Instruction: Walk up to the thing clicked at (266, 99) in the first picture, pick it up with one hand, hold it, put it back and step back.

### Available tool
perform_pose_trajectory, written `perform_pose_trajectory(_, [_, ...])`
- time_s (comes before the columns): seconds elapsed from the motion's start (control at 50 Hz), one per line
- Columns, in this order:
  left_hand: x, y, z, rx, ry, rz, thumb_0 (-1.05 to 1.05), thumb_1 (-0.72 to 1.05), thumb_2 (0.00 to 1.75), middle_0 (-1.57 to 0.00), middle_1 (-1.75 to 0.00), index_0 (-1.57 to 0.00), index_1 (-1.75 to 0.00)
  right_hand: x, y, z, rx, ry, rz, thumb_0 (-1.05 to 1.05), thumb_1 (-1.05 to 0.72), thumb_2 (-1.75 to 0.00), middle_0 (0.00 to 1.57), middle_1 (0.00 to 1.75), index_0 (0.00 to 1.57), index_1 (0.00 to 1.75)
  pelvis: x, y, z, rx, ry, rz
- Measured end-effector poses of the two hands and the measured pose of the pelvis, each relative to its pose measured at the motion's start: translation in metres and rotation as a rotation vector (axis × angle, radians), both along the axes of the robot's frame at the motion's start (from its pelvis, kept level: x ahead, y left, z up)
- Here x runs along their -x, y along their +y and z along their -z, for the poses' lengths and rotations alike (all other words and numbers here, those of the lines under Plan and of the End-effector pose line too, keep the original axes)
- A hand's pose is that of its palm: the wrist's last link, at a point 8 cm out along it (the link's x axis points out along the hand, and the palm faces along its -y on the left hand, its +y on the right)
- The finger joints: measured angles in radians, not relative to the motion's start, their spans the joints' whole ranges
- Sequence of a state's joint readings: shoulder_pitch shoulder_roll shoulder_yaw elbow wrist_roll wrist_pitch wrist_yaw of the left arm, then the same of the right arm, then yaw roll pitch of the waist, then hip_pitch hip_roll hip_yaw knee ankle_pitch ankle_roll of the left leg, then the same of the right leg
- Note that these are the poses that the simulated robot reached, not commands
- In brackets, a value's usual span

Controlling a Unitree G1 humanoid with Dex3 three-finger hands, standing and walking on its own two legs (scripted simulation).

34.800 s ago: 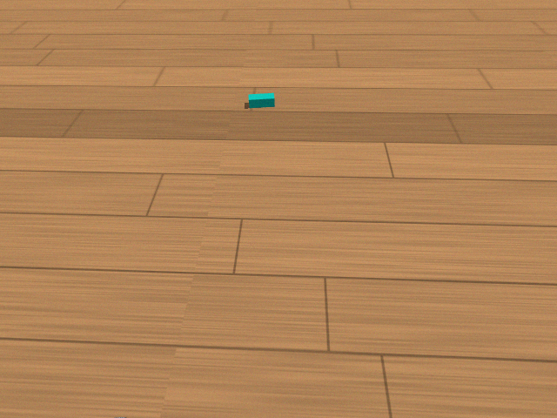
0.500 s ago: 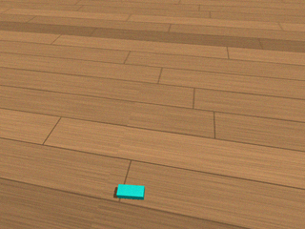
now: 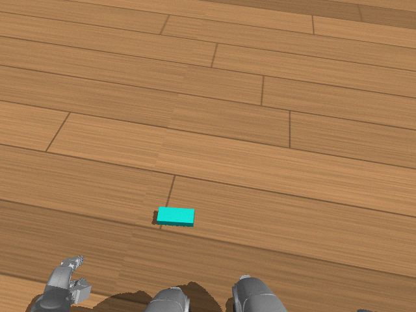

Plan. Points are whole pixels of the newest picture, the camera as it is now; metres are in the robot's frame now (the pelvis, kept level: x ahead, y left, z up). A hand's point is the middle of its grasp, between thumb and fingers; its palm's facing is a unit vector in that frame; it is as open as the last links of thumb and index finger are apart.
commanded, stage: step back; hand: left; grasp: from above
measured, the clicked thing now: (176, 216) +0.50 +0.14 -0.73
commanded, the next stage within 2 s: none
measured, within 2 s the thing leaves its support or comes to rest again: neither
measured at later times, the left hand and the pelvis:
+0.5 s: hand out of the picture +0.02 +0.25 -0.13, palm faces -0.06 -0.91 -0.41, open 7.3 cm; pelvis -0.10 +0.00 +0.01, yaw -4 degrees
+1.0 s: hand out of the picture -0.14 +0.26 -0.15, palm faces -0.10 -0.91 -0.41, open 7.3 cm; pelvis -0.25 -0.01 -0.01, yaw -7 degrees
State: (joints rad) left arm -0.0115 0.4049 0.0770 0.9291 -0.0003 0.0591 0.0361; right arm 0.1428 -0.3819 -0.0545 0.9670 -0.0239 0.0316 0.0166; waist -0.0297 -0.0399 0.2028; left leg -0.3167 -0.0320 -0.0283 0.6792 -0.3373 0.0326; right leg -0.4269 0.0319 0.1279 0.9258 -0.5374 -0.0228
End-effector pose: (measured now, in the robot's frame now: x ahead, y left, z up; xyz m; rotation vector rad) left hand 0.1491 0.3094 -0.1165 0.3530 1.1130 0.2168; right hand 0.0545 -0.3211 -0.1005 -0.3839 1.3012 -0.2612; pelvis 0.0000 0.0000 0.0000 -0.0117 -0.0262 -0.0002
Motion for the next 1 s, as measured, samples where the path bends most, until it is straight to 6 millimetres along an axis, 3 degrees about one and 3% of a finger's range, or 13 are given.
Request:
perform_pose_trajectory(0.08, [0.01, -0.001, -0.003, 0.007, 0.008, 0.021, 0.01, 0.91, 0.9, -0.2, -0.3, -0.21, -0.3, 0.015, 0.01, -0.005, 0.002, 0.002, 0.006, 0.0, -0.9, -0.9, 0.2, 0.3, 0.21, 0.3, 0.012, 0.003, -0.006, 0.004, 0.009, 0.019])
perform_pose_trajectory(0.2, [0.046, -0.007, -0.002, 0.003, 0.076, 0.064, 0.01, 0.91, 0.9, -0.2, -0.3, -0.21, -0.3, 0.022, 0.017, -0.001, -0.02, -0.097, 0.02, 0.0, -0.9, -0.9, 0.21, 0.3, 0.21, 0.3, 0.033, 0.004, -0.006, 0.003, 0.005, 0.066])
perform_pose_trajectory(0.32, [0.085, -0.018, -0.003, -0.021, 0.076, 0.078, 0.01, 0.91, 0.9, -0.2, -0.3, -0.21, -0.3, 0.038, 0.006, 0.018, -0.058, -0.151, 0.03, 0.0, -0.9, -0.9, 0.21, 0.3, 0.21, 0.3, 0.06, -0.007, 0.006, 0.015, -0.015, 0.089])
perform_pose_trajectory(0.42, [0.119, -0.023, -0.019, -0.015, 0.064, 0.059, 0.01, 0.9, 0.9, -0.2, -0.3, -0.21, -0.3, 0.058, 0.002, 0.015, -0.071, -0.138, 0.045, 0.0, -0.9, -0.9, 0.2, 0.3, 0.21, 0.3, 0.08, -0.008, -0.003, -0.019, -0.018, 0.085])
perform_pose_trajectory(0.54, [0.136, -0.011, -0.028, -0.033, 0.001, 0.048, 0.01, 0.9, 0.9, -0.2, -0.3, -0.21, -0.3, 0.089, 0.005, 0.009, -0.042, -0.102, -0.002, 0.0, -0.9, -0.9, 0.2, 0.3, 0.2, 0.3, 0.108, 0.001, -0.006, -0.019, -0.002, 0.05])
perform_pose_trajectory(0.66, [0.155, 0.011, -0.011, -0.011, -0.053, 0.034, 0.01, 0.9, 0.9, -0.2, -0.3, -0.21, -0.3, 0.122, 0.02, 0.006, -0.008, -0.085, -0.044, 0.0, -0.9, -0.9, 0.2, 0.3, 0.2, 0.3, 0.144, 0.015, 0.004, -0.031, -0.024, 0.028])
perform_pose_trajectory(0.84, [0.222, 0.014, -0.012, 0.003, 0.025, 0.033, 0.01, 0.91, 0.9, -0.2, -0.3, -0.21, -0.3, 0.16, 0.026, -0.018, -0.002, -0.167, -0.039, 0.0, -0.9, -0.9, 0.21, 0.3, 0.21, 0.3, 0.192, 0.013, -0.009, 0.013, -0.012, 0.064])
perform_pose_trajectory(0.92, [0.258, 0.008, -0.009, -0.009, 0.071, 0.05, 0.01, 0.91, 0.9, -0.2, -0.3, -0.21, -0.3, 0.177, 0.018, -0.016, -0.006, -0.218, -0.039, 0.0, -0.9, -0.9, 0.21, 0.3, 0.21, 0.3, 0.22, 0.006, -0.006, 0.007, -0.012, 0.093])
perform_pose_trajectory(1.0, [0.293, -0.004, -0.007, -0.03, 0.085, 0.065, 0.01, 0.91, 0.9, -0.2, -0.3, -0.21, -0.3, 0.203, 0.0, -0.002, -0.02, -0.244, -0.026, 0.0, -0.9, -0.9, 0.21, 0.31, 0.21, 0.3, 0.25, -0.006, 0.006, -0.005, -0.014, 0.118])
